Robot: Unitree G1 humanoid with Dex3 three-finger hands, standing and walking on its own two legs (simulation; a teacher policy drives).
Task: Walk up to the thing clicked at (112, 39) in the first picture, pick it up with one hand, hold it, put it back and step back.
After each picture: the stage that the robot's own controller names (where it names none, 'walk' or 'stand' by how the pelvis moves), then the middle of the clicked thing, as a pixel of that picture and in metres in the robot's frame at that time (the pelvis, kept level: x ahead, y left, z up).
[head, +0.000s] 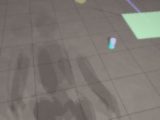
stand; (112, 43) +1.44 -0.39 -0.72
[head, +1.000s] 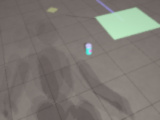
walk; (88, 49) +1.36 +0.02 -0.69
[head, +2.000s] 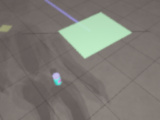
walk; (57, 79) +0.88 +0.29 -0.71
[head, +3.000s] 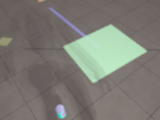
walk; (60, 111) +0.55 +0.24 -0.71
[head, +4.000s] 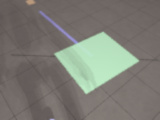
stand; out of the picture +0.45 +0.21 -0.72
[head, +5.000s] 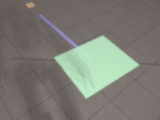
walk; out of the picture +0.42 +0.20 -0.73
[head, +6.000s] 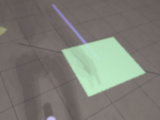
walk; out of the picture +0.44 +0.13 -0.70
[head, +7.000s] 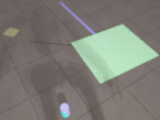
stand; (65, 110) +0.53 +0.14 -0.66
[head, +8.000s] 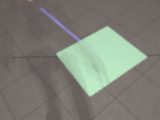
stand; out of the picture +0.34 +0.26 -0.72
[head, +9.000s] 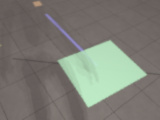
stand; out of the picture +0.34 +0.20 -0.71
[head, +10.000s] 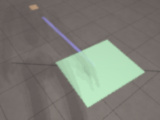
stand; out of the picture +0.34 +0.22 -0.72
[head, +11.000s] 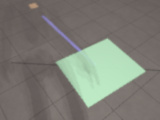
stand; out of the picture +0.32 +0.22 -0.72
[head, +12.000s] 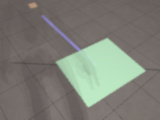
stand; out of the picture +0.32 +0.22 -0.72
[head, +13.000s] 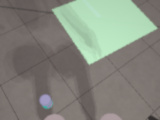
go down; (46, 101) +0.37 +0.20 -0.54
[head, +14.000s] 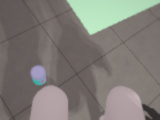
go down; (38, 75) +0.42 +0.19 -0.32
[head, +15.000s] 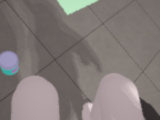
close in; (9, 63) +0.41 +0.22 -0.26
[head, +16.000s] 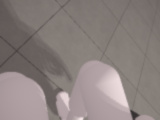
close; out of the picture +0.41 +0.24 -0.22
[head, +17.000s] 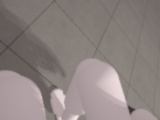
close; out of the picture +0.40 +0.25 -0.22
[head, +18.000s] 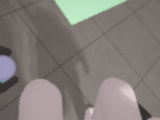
lift; (0, 71) +0.34 +0.26 -0.10
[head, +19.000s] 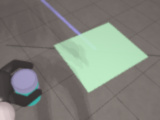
lift; (27, 88) +0.32 +0.17 +0.05
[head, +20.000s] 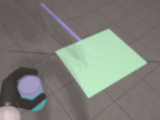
hold; (33, 94) +0.31 +0.17 +0.01
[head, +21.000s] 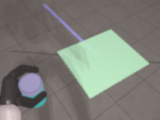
hold; (33, 91) +0.31 +0.17 +0.03
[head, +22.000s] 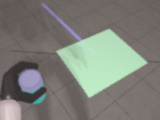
hold; (33, 87) +0.33 +0.17 +0.02
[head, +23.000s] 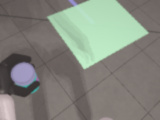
crouch; (26, 79) +0.36 +0.18 -0.04
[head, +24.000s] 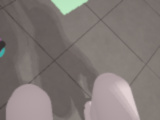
lower; out of the picture +0.46 +0.24 -0.09
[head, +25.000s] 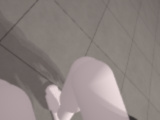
lower; out of the picture +0.42 +0.25 -0.23
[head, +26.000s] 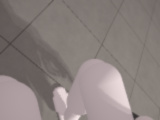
lower; out of the picture +0.42 +0.28 -0.22
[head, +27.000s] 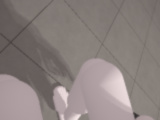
lower; out of the picture +0.41 +0.28 -0.22
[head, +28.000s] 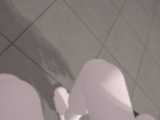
lower; out of the picture +0.40 +0.27 -0.22
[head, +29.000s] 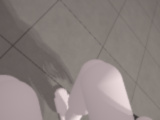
open; out of the picture +0.40 +0.24 -0.23
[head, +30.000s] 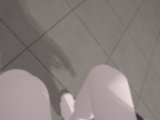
stand; out of the picture +0.40 +0.23 -0.24
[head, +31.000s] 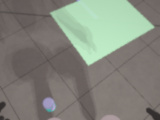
stand; (49, 104) +0.37 +0.18 -0.55
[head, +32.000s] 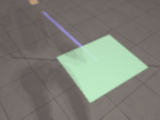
stand; out of the picture +0.35 +0.17 -0.66
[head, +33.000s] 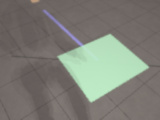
stand; out of the picture +0.34 +0.17 -0.66
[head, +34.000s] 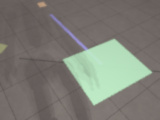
stand; out of the picture +0.35 +0.16 -0.70
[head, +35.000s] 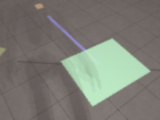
stand; out of the picture +0.34 +0.19 -0.72
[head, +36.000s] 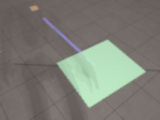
stand; out of the picture +0.33 +0.20 -0.72
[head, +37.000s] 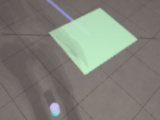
walk; (55, 109) +0.43 +0.15 -0.71
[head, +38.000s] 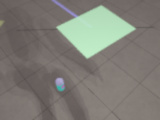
walk; (60, 84) +0.71 +0.24 -0.70
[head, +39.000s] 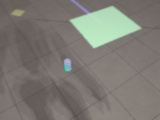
stand; (67, 65) +0.99 +0.18 -0.70
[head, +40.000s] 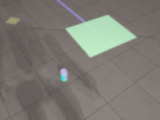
stand; (64, 75) +0.94 +0.17 -0.72
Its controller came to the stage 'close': yes
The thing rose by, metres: 0.72
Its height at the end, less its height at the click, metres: +0.00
